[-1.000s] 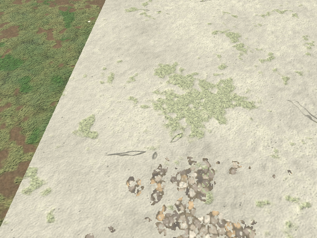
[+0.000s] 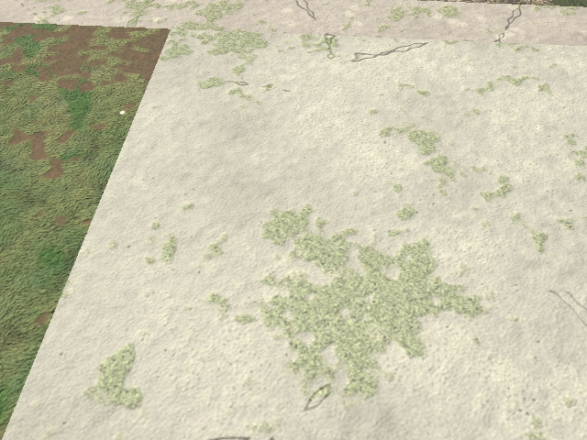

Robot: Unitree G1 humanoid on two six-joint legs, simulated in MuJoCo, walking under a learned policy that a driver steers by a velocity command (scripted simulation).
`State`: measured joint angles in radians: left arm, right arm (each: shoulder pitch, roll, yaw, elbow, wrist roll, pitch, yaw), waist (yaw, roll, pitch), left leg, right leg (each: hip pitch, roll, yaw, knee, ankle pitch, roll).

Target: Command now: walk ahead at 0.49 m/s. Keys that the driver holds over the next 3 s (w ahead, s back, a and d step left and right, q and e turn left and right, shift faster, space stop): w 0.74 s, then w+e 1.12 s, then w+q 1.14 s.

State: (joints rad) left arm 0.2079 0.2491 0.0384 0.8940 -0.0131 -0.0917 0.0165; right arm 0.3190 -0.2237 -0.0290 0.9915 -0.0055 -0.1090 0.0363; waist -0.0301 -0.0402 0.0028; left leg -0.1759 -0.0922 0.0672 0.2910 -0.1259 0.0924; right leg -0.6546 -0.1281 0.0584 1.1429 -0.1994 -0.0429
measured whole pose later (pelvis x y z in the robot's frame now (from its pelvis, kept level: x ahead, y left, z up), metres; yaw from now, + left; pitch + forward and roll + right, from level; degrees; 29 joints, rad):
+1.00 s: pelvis +0.55 -0.02 -0.01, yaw -4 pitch +2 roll +0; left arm 0.34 0.25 0.05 0.97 -0.04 -0.08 0.01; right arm 0.13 -0.23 -0.05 0.88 0.00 -0.12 0.02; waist 0.01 -0.03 0.02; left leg -0.37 0.00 0.09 0.49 -0.16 0.04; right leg -0.39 -0.03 0.06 1.18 -0.39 -0.04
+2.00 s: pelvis +1.07 -0.19 -0.02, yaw -35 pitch +2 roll +1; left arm 0.36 0.28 0.08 0.80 -0.02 -0.05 0.02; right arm 0.06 -0.27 -0.06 0.78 0.00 -0.14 0.03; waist 0.04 -0.02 0.00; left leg -0.44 -0.05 0.00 0.53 -0.14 0.04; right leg -0.21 0.08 0.18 0.92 -0.49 -0.04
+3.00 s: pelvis +1.53 -0.36 -0.02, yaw -3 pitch +2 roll -1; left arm 0.25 0.31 0.06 0.78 -0.01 -0.10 0.00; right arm 0.17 -0.30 -0.06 0.63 0.02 -0.04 0.04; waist 0.02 0.00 0.06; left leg -0.43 -0.07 0.01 0.59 -0.19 0.09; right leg -0.37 -0.07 0.02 1.20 -0.42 0.01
